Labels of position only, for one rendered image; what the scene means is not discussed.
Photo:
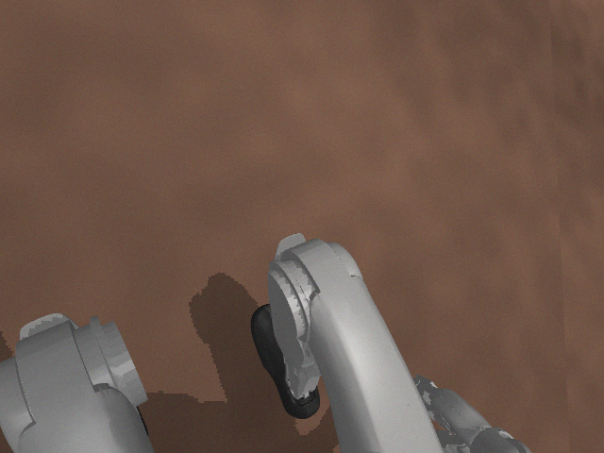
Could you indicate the right robot arm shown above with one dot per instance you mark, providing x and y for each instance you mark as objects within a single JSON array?
[{"x": 497, "y": 440}]

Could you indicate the right robot foot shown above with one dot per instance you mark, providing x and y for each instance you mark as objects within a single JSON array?
[{"x": 272, "y": 360}]

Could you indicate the right robot hand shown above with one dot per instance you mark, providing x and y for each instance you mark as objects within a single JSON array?
[{"x": 452, "y": 413}]

